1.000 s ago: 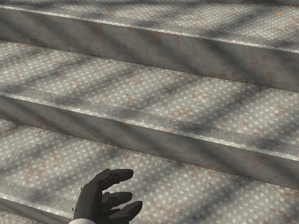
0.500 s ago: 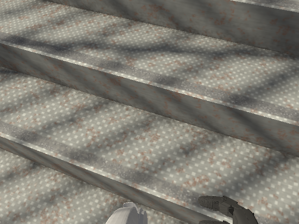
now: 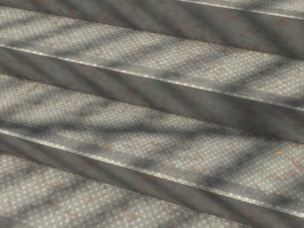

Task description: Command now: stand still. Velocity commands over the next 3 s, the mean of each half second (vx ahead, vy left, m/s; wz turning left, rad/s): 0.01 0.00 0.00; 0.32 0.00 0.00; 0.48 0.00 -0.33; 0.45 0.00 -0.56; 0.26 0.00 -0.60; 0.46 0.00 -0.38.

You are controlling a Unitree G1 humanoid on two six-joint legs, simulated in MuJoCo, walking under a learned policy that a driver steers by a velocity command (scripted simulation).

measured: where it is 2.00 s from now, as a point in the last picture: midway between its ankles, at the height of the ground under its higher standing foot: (100, 140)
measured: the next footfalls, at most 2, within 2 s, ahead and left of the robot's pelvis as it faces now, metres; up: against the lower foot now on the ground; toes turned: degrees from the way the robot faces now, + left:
right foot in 0.02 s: +0.06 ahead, -0.12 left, +0.00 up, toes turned -2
left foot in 1.06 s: +0.46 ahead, +0.28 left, +0.17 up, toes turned +10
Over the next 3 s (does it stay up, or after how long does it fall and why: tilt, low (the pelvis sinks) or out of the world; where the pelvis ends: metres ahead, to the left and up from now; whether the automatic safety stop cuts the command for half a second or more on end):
stays up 1.13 0.02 0.54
